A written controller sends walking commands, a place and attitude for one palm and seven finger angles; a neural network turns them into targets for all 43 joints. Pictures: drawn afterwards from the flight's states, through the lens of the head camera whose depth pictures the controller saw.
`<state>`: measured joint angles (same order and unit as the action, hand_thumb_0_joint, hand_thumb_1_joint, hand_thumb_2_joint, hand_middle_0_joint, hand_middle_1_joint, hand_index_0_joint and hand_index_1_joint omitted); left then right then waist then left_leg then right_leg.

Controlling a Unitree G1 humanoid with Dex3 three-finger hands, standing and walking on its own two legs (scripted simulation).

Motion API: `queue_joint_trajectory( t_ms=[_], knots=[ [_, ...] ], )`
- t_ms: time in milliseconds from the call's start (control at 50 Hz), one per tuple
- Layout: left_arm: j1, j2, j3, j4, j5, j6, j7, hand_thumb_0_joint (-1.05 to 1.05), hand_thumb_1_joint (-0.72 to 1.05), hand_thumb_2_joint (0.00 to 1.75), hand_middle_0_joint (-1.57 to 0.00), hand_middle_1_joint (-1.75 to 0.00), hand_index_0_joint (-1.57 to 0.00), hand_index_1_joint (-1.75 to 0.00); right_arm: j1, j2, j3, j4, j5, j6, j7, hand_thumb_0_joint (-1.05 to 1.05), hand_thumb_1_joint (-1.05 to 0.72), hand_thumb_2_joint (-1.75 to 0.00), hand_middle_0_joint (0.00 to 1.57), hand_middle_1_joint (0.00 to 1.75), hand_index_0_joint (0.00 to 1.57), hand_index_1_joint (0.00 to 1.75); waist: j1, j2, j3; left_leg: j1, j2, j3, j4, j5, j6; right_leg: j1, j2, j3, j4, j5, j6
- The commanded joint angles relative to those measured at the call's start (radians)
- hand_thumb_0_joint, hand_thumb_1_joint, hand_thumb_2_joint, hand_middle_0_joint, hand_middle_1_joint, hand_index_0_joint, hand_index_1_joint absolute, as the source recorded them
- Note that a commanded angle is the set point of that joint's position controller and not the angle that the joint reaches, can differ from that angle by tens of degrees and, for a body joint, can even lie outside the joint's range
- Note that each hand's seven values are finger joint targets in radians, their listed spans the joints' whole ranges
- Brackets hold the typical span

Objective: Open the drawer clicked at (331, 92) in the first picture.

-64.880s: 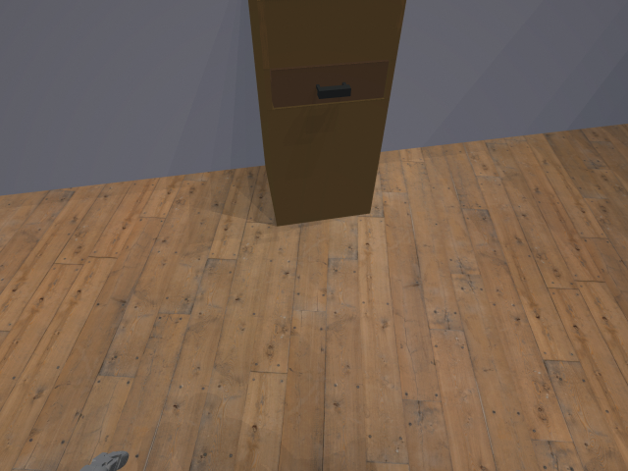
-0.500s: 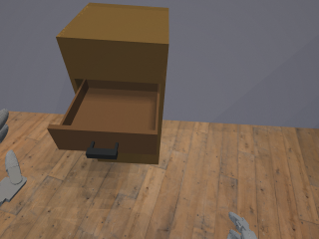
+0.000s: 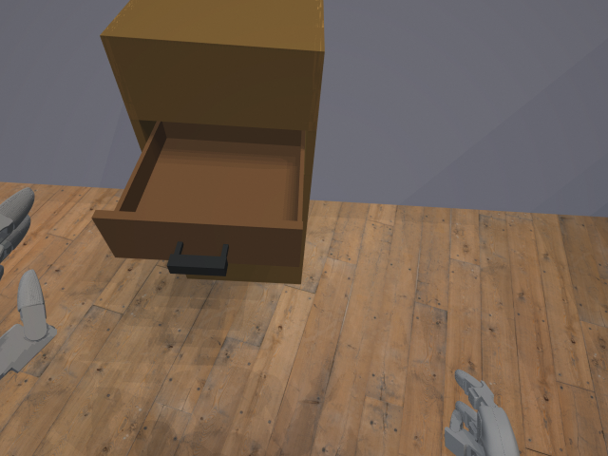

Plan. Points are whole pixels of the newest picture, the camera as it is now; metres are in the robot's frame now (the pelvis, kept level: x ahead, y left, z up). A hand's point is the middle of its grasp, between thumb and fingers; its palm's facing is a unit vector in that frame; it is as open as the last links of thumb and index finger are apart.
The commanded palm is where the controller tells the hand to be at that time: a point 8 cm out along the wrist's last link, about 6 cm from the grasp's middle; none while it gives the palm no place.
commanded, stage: stop stepping back and stand still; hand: left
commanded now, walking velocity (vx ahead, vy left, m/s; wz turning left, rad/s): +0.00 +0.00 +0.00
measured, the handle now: (200, 256) +0.48 +0.21 -0.13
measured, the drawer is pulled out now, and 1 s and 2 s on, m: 0.30 0.30 0.30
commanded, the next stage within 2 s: let the arm hang, fingers relaxed in 0.02 s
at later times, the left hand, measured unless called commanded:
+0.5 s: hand out of the picture -0.03 +0.19 -0.18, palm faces +0.00 -0.98 -0.18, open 7.0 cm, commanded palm none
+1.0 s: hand out of the picture -0.01 +0.17 -0.17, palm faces -0.01 -0.98 -0.20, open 7.4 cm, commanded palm none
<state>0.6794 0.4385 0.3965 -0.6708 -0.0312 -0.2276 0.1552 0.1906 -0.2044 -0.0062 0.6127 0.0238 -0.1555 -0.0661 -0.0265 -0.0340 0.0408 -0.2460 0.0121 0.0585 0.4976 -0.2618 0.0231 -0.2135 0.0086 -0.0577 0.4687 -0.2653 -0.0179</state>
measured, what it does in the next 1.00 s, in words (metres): stands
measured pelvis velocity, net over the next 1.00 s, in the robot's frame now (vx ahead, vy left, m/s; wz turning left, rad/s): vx -0.01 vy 0.01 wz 0.00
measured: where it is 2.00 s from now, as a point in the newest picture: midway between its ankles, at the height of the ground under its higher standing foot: outside the picture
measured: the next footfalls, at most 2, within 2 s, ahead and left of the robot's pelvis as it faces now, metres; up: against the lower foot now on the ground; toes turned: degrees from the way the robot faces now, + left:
none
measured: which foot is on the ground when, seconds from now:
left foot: down 0.00-1.00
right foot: down 0.00-1.00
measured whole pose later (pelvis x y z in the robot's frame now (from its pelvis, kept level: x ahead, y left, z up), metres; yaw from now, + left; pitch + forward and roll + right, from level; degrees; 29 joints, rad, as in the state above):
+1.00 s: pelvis -0.01 +0.01 +0.01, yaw +0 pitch -2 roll +0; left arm 0.27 0.12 -0.02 1.12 0.01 0.00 0.05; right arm 0.30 -0.12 0.02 1.11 0.00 0.01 -0.03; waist -0.01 0.03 0.07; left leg -0.16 -0.02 0.07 0.39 -0.20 0.04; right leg -0.16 -0.02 -0.05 0.42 -0.23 -0.01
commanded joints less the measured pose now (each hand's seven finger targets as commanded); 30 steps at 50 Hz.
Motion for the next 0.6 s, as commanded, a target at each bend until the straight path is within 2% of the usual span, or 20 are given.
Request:
queue_joint_trajectory(
  t_ms=[0,40,80,100,120,140,160,180,200,240,280,300,340,380,400,420,440,480,500,580],
  knots=[
    [0.030,0.067,0.095,-0.050,-0.022,-0.047,0.011,0.00,0.90,0.90,-0.20,-0.30,-0.20,-0.30,-0.060,-0.121,-0.050,-0.128,0.008,-0.026,0.003,0.00,-0.90,-0.90,0.20,0.30,0.20,0.30,-0.014,-0.005,-0.117,0.003,0.080,-0.069,-0.013,0.134,0.008,0.069,-0.133,0.158,-0.097,0.357,-0.019],
    [0.000,0.063,0.082,-0.038,-0.018,-0.040,0.007,0.00,0.90,0.90,-0.20,-0.30,-0.20,-0.30,-0.071,-0.116,-0.045,-0.132,0.011,-0.013,0.008,0.00,-0.90,-0.90,0.20,0.30,0.20,0.30,-0.014,-0.026,-0.099,0.010,0.073,-0.063,-0.025,0.090,0.010,0.041,-0.140,0.163,-0.118,0.300,-0.016],
    [-0.024,0.061,0.067,-0.069,-0.014,-0.036,0.005,0.00,0.90,0.90,-0.20,-0.30,-0.20,-0.30,-0.084,-0.116,-0.042,-0.143,0.007,-0.006,0.008,0.00,-0.90,-0.90,0.20,0.30,0.20,0.30,-0.007,-0.006,-0.084,0.019,0.086,-0.076,-0.067,0.069,0.017,0.025,-0.126,0.152,-0.124,0.214,-0.011],
    [-0.197,-0.036,-0.299,0.740,0.103,0.117,-0.108,0.00,0.90,0.90,-0.20,-0.30,-0.20,-0.30,-0.073,-0.238,-0.092,0.143,-0.019,-0.061,0.089,0.00,-0.90,-0.90,0.20,0.30,0.20,0.30,-0.056,0.052,-0.119,0.055,0.120,-0.095,0.063,0.276,0.001,-0.141,-0.156,0.060,0.060,0.286,-0.019],
    [-0.184,-0.072,-0.263,0.766,0.086,0.199,-0.133,0.00,0.90,0.90,-0.20,-0.30,-0.20,-0.30,0.002,-0.220,-0.081,0.117,-0.022,0.031,0.089,0.00,-0.90,-0.90,0.20,0.30,0.20,0.30,-0.009,0.072,-0.139,0.006,0.148,-0.134,-0.004,0.305,0.015,-0.101,-0.118,0.077,0.084,0.215,0.005],
    [-0.176,-0.101,-0.272,0.771,0.080,0.223,-0.136,0.00,0.90,0.90,-0.20,-0.30,-0.20,-0.30,-0.001,-0.188,-0.063,0.087,-0.019,0.065,0.084,0.00,-0.90,-0.90,0.20,0.30,0.20,0.30,-0.001,0.070,-0.119,-0.052,0.163,-0.145,-0.028,0.270,0.034,-0.078,-0.084,0.048,0.105,0.130,0.026],
    [-0.208,-0.110,-0.282,0.818,0.073,0.226,-0.137,0.00,0.90,0.90,-0.20,-0.30,-0.20,-0.30,-0.026,-0.173,-0.050,0.081,-0.026,0.076,0.080,0.00,-0.90,-0.90,0.20,0.30,0.20,0.30,0.019,0.053,-0.120,-0.120,0.172,-0.183,-0.048,0.227,0.055,-0.054,-0.077,0.050,0.112,0.070,0.027],
    [-0.237,-0.095,-0.293,0.875,0.073,0.226,-0.139,0.00,0.90,0.90,-0.20,-0.30,-0.20,-0.30,-0.040,-0.167,-0.036,0.073,-0.033,0.086,0.076,0.00,-0.90,-0.90,0.20,0.30,0.20,0.30,0.033,-0.021,-0.114,-0.133,0.156,-0.195,-0.046,0.218,0.055,-0.022,-0.077,0.064,0.080,0.087,0.026],
    [-0.266,-0.083,-0.302,0.942,0.076,0.220,-0.137,0.00,0.90,0.90,-0.20,-0.30,-0.20,-0.30,-0.036,-0.160,-0.031,0.078,-0.036,0.092,0.075,0.00,-0.90,-0.90,0.20,0.30,0.20,0.30,0.032,-0.102,-0.126,-0.085,0.125,-0.171,-0.018,0.234,0.036,-0.009,-0.092,0.089,0.043,0.158,0.009],
    [-0.322,-0.062,-0.320,1.069,0.074,0.226,-0.134,0.00,0.90,0.90,-0.20,-0.30,-0.20,-0.30,-0.019,-0.167,-0.025,0.095,-0.040,0.115,0.067,0.00,-0.90,-0.90,0.20,0.30,0.20,0.30,0.026,-0.155,-0.115,-0.034,0.086,-0.158,-0.018,0.237,0.023,0.010,-0.125,0.134,-0.002,0.237,-0.020],
    [-0.360,-0.070,-0.339,1.198,0.067,0.234,-0.130,0.00,0.90,0.90,-0.20,-0.30,-0.20,-0.30,-0.013,-0.153,-0.018,0.138,-0.040,0.131,0.063,0.00,-0.90,-0.90,0.20,0.30,0.20,0.30,0.024,-0.081,-0.080,0.004,0.080,-0.151,-0.062,0.242,0.020,0.012,-0.122,0.132,-0.025,0.222,-0.020],
    [-0.366,-0.078,-0.351,1.256,0.063,0.240,-0.128,0.00,0.90,0.90,-0.20,-0.30,-0.20,-0.30,-0.014,-0.145,-0.011,0.156,-0.040,0.136,0.063,0.00,-0.90,-0.90,0.20,0.30,0.20,0.30,0.029,0.014,-0.052,0.004,0.085,-0.155,-0.098,0.238,0.021,0.012,-0.107,0.120,-0.031,0.181,-0.013],
    [-0.356,-0.082,-0.366,1.371,0.057,0.243,-0.126,0.00,0.90,0.90,-0.20,-0.30,-0.20,-0.30,-0.007,-0.124,0.001,0.204,-0.038,0.144,0.061,0.00,-0.90,-0.90,0.20,0.30,0.20,0.30,0.035,0.136,-0.009,-0.011,0.088,-0.143,-0.155,0.151,0.019,0.034,-0.096,0.112,-0.066,0.101,-0.001],
    [-0.340,-0.083,-0.376,1.465,0.054,0.239,-0.126,0.00,0.90,0.90,-0.20,-0.30,-0.20,-0.30,0.016,-0.109,0.003,0.242,-0.035,0.150,0.060,0.00,-0.90,-0.90,0.20,0.30,0.20,0.30,0.034,0.181,0.014,-0.018,0.081,-0.137,-0.196,0.005,0.013,0.040,-0.094,0.110,-0.100,0.041,-0.005],
    [-0.332,-0.082,-0.379,1.504,0.054,0.236,-0.126,0.00,0.90,0.90,-0.20,-0.30,-0.20,-0.30,0.034,-0.108,0.004,0.258,-0.031,0.153,0.058,0.00,-0.90,-0.90,0.20,0.30,0.20,0.30,0.034,0.158,0.009,-0.004,0.083,-0.145,-0.198,-0.010,0.015,0.046,-0.092,0.105,-0.112,0.045,-0.008],
    [-0.320,-0.113,-0.372,1.538,0.054,0.236,-0.125,0.00,0.90,0.90,-0.20,-0.30,-0.20,-0.30,0.051,-0.096,0.000,0.275,-0.036,0.154,0.054,0.00,-0.90,-0.90,0.20,0.30,0.20,0.30,0.032,0.187,-0.001,0.005,0.086,-0.142,-0.212,-0.045,0.015,0.052,-0.089,0.102,-0.120,0.034,-0.011],
    [-0.310,-0.113,-0.374,1.570,0.053,0.236,-0.125,0.00,0.90,0.90,-0.20,-0.30,-0.20,-0.30,0.069,-0.093,0.000,0.291,-0.035,0.156,0.053,0.00,-0.90,-0.90,0.20,0.30,0.20,0.30,0.033,0.228,-0.014,0.008,0.087,-0.143,-0.226,-0.080,0.014,0.064,-0.087,0.095,-0.119,0.028,-0.011],
    [-0.294,-0.114,-0.382,1.624,0.050,0.235,-0.127,0.00,0.90,0.90,-0.20,-0.30,-0.20,-0.30,0.093,-0.086,-0.003,0.321,-0.032,0.159,0.051,0.00,-0.90,-0.90,0.20,0.30,0.20,0.30,0.034,0.214,-0.011,0.002,0.090,-0.157,-0.247,-0.139,0.014,0.067,-0.085,0.082,-0.122,0.013,-0.014],
    [-0.292,-0.119,-0.385,1.644,0.050,0.233,-0.127,0.00,0.90,0.90,-0.20,-0.30,-0.20,-0.30,0.112,-0.088,-0.005,0.328,-0.030,0.161,0.049,0.00,-0.90,-0.90,0.20,0.30,0.20,0.30,0.031,0.144,-0.003,0.012,0.099,-0.166,-0.245,-0.132,0.019,0.057,-0.085,0.075,-0.128,0.014,-0.014],
    [-0.285,-0.148,-0.399,1.714,0.046,0.232,-0.123,0.00,0.90,0.90,-0.20,-0.30,-0.20,-0.30,0.167,-0.075,-0.006,0.383,-0.029,0.161,0.042,0.00,-0.90,-0.90,0.20,0.30,0.20,0.30,0.022,0.074,0.032,0.033,0.099,-0.158,-0.236,-0.087,0.023,0.023,-0.098,0.083,-0.143,0.017,-0.018]
  ],
)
